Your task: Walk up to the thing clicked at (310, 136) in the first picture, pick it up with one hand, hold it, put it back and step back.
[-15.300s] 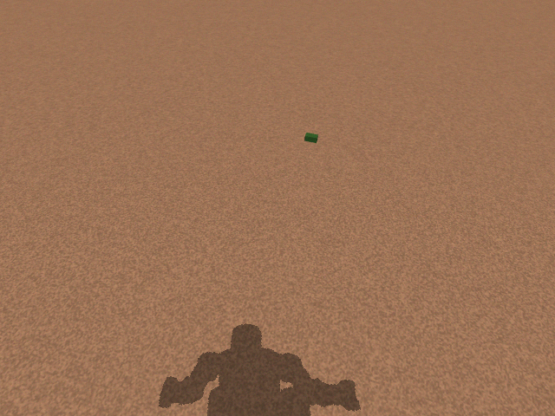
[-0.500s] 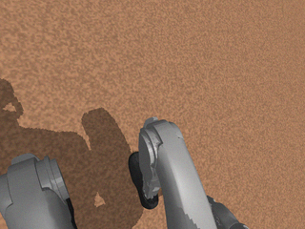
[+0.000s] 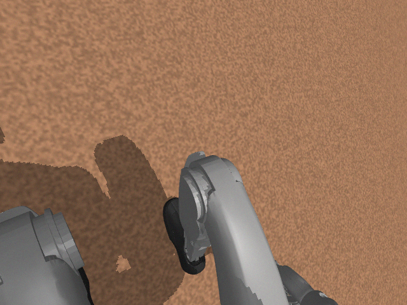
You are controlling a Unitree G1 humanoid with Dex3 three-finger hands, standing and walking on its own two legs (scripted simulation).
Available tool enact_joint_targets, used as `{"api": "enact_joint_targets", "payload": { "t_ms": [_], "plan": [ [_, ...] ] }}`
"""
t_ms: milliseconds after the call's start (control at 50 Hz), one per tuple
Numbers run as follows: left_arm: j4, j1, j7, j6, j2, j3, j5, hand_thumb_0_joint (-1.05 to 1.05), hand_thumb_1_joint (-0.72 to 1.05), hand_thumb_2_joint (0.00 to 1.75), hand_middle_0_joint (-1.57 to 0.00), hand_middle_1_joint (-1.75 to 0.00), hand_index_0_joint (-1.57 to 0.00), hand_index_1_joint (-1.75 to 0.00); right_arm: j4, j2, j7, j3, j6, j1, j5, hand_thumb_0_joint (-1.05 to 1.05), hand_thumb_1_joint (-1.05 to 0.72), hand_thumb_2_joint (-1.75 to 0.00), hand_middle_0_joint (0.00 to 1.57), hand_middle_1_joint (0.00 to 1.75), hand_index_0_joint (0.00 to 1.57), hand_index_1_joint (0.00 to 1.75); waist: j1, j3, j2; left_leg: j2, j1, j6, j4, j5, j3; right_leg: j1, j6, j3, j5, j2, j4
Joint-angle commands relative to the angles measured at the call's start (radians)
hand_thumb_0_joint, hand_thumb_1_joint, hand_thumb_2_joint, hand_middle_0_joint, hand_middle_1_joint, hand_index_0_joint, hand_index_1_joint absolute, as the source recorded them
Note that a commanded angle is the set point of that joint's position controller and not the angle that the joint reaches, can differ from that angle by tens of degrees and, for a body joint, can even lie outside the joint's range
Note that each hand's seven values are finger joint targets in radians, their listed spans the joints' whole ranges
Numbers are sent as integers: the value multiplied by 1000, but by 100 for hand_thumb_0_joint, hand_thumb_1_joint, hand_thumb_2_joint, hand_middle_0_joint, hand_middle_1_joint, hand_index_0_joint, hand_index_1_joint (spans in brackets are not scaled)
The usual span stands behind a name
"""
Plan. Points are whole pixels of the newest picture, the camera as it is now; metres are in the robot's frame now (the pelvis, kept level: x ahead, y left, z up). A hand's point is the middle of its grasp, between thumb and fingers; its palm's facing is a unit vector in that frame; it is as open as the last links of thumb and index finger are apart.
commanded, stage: rest palm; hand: left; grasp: from above
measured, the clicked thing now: out of the picture +0.45 +0.33 -0.28
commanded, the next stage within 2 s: close in 0.50 s
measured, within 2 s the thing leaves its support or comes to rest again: neither
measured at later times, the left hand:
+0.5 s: hand out of the picture +0.44 +0.32 -0.26, palm faces -0.46 -0.14 -0.88, open 12.5 cm
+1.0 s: hand out of the picture +0.44 +0.32 -0.25, palm faces -0.46 -0.14 -0.87, open 10.8 cm
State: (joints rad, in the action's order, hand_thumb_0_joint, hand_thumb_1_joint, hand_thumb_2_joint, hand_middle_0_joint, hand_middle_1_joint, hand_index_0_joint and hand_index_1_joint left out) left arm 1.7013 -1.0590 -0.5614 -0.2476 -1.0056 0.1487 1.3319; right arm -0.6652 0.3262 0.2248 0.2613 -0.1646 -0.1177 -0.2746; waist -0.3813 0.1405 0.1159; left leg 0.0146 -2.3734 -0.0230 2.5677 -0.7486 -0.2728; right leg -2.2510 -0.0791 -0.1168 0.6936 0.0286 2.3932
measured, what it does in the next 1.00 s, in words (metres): stands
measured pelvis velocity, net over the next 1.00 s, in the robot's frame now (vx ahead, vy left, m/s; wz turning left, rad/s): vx -0.01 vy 0.00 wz -0.02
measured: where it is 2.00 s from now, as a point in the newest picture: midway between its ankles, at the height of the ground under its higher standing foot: (138, 276)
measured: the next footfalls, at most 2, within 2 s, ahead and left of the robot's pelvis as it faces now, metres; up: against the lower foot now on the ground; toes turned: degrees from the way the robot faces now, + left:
none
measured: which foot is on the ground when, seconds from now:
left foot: down 0.00-1.00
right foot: down 0.00-1.00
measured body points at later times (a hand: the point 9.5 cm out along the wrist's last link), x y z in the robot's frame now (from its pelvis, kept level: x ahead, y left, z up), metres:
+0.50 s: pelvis -0.01 +0.00 +0.00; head +0.27 +0.13 +0.32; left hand +0.46 +0.32 -0.21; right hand +0.05 -0.25 -0.06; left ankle +0.05 +0.13 -0.27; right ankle +0.11 -0.13 -0.27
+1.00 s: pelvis -0.01 +0.00 +0.00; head +0.27 +0.14 +0.33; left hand +0.46 +0.33 -0.20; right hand +0.05 -0.25 -0.05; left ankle +0.05 +0.13 -0.27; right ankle +0.11 -0.13 -0.27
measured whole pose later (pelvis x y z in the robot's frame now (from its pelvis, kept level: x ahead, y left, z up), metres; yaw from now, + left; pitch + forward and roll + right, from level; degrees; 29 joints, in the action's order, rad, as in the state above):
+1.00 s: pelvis -0.01 +0.00 +0.00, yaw -1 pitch +28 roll -16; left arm 1.77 -1.08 -0.61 -0.24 -1.04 0.09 1.31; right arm -0.64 0.35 0.26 0.32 -0.21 -0.09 -0.28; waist -0.40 0.17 0.14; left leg 0.02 -2.36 -0.01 2.57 -0.73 -0.29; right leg -2.22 -0.08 -0.14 0.67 0.04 2.37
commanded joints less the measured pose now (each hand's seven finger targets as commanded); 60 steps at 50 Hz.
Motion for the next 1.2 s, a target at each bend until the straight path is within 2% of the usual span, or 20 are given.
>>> {"api": "enact_joint_targets", "payload": {
  "t_ms": [0, 40, 60, 140, 180, 320, 440, 460, 520, 580, 660, 720, 760, 840, 880, 940, 1020, 1080, 1140, 1180],
  "plan": [
    [-101, -259, -47, -14, -213, 0, -15, 0, -26, 77, -35, -66, -32, -69, -31, 320, -2, -92, 5, -204, -5, 0, -90, -90, 20, 30, 20, 30, -53, -651, -531, 21, 544, 27, -256, 313, 132, 354, 90, -146, -341, 42, -183],
    [-97, -271, -59, -18, -223, -5, -2, 0, -27, 77, -33, -69, -31, -70, -32, 325, -1, -89, 2, -195, -7, 0, -90, -90, 20, 30, 20, 30, -53, -661, -556, 23, 568, 22, -264, 315, 129, 351, 93, -150, -338, 41, -177],
    [-52, -245, -58, -12, -188, -27, 2, 0, -26, 76, -33, -69, -32, -71, -26, 320, 3, -88, -3, -182, -8, 0, -90, -90, 20, 30, 20, 30, -57, -620, -527, 22, 546, 24, -253, 293, 133, 330, 91, -150, -324, 42, -173],
    [-58, -277, -86, -20, -226, -13, 5, 0, -24, 75, -33, -71, -32, -72, -25, 335, 4, -83, -9, -166, -12, 0, -90, -90, 20, 30, 20, 30, -55, -609, -544, 22, 532, 23, -275, 255, 124, 319, 93, -158, -290, 44, -183],
    [-18, -261, -90, -12, -206, -31, 20, 0, -24, 75, -33, -71, -32, -72, -17, 330, 10, -72, -15, -161, -13, 0, -90, -90, 20, 30, 20, 30, -66, -592, -517, 21, 518, 25, -267, 249, 123, 317, 91, -157, -288, 43, -172],
    [-23, -280, -106, 7, -214, -31, 5, 0, -22, 73, -34, -70, -34, -71, -15, 342, 24, -59, -42, -153, -12, 0, -90, -90, 20, 30, 20, 30, -72, -605, -538, 27, 546, 20, -266, 283, 111, 328, 88, -162, -315, 46, -166],
    [-8, -272, -102, 16, -234, -41, -11, 0, -21, 72, -35, -70, -34, -71, -8, 361, 22, -57, -61, -133, -12, 0, -90, -90, 20, 30, 20, 30, -74, -563, -528, 27, 513, 22, -263, 225, 113, 327, 86, -155, -275, 45, -175],
    [-34, -285, -107, 13, -257, -23, -12, 0, -22, 72, -35, -70, -34, -71, -4, 352, 23, -47, -60, -141, -11, 0, -90, -90, 20, 30, 20, 30, -66, -596, -522, 29, 516, 22, -270, 236, 107, 350, 86, -159, -283, 49, -183],
    [1, -259, -97, 21, -213, -53, -23, 0, -20, 70, -35, -71, -35, -71, -2, 350, 27, -46, -68, -133, -10, 0, -90, -91, 20, 30, 20, 30, -84, -561, -498, 29, 494, 25, -254, 224, 112, 346, 81, -158, -283, 49, -185],
    [-59, -302, -105, 18, -272, -16, -35, 0, -21, 71, -35, -70, -34, -71, -12, 369, 24, -56, -64, -162, -2, 0, -90, -91, 20, 30, 20, 30, -67, -629, -539, 31, 528, 22, -268, 272, 107, 377, 86, -155, -314, 50, -193],
    [11, -241, -93, 30, -201, -54, -38, 0, -6, 61, -43, -68, -44, -66, -6, 342, 29, -37, -59, -159, -6, 0, -89, -90, 20, 30, 20, 30, -84, -589, -489, 31, 500, 26, -248, 288, 112, 384, 80, -159, -341, 55, -193],
    [-53, -276, -85, 25, -250, -36, -40, 0, -5, 59, -44, -67, -45, -65, -10, 357, 26, -46, -61, -167, -3, 0, -90, -90, 20, 30, 20, 30, -71, -628, -553, 31, 548, 22, -258, 315, 113, 393, 86, -158, -352, 53, -190],
    [-49, -270, -82, 23, -252, -27, -45, 0, -1, 56, -46, -65, -48, -63, -11, 349, 27, -41, -57, -161, -2, 0, -89, -90, 20, 30, 20, 30, -65, -617, -558, 34, 542, 17, -272, 303, 103, 381, 89, -166, -333, 52, -186],
    [3, -238, -72, 17, -213, -58, -41, 0, 3, 54, -49, -63, -51, -61, 0, 346, 21, -39, -50, -141, -1, 0, -89, -90, 20, 30, 20, 30, -79, -555, -500, 31, 493, 21, -272, 239, 106, 361, 86, -165, -294, 52, -199],
    [-60, -279, -78, 4, -258, -31, -35, 0, 7, 51, -51, -62, -54, -59, 0, 357, 19, -47, -45, -154, 0, 0, -89, -90, 20, 30, 20, 30, -60, -596, -560, 31, 533, 16, -290, 250, 99, 357, 92, -166, -291, 50, -193],
    [-24, -247, -74, 3, -218, -58, -26, 0, 10, 48, -55, -58, -57, -55, 8, 349, 22, -40, -46, -147, -4, 0, -89, -90, 20, 30, 20, 30, -83, -566, -506, 32, 511, 22, -275, 250, 103, 363, 85, -166, -301, 54, -199],
    [-43, -279, -91, 3, -236, -48, -19, 0, 14, 45, -58, -55, -60, -52, -2, 358, 16, -50, -46, -167, -4, 0, -90, -90, 20, 30, 20, 30, -73, -613, -550, 33, 549, 17, -281, 281, 102, 365, 89, -166, -322, 52, -198],
    [-14, -264, -92, 5, -204, -69, -25, 0, 18, 41, -60, -52, -63, -49, 6, 347, 19, -33, -48, -144, 0, 0, -89, -90, 20, 30, 20, 30, -85, -554, -507, 35, 513, 17, -282, 259, 89, 332, 86, -172, -304, 50, -188],
    [-4, -262, -91, 9, -221, -72, -21, 0, 24, 36, -66, -48, -69, -45, 11, 357, 17, -36, -54, -140, -6, 0, -89, -90, 20, 30, 20, 30, -88, -546, -529, 34, 532, 16, -287, 244, 97, 340, 86, -167, -295, 51, -197],
    [-41, -294, -96, 12, -262, -45, -27, 0, 28, 34, -69, -45, -72, -43, 8, 364, 17, -36, -54, -146, -4, 0, -89, -90, 20, 30, 20, 30, -75, -582, -553, 36, 541, 13, -297, 255, 93, 354, 89, -165, -298, 51, -201]
  ]
}}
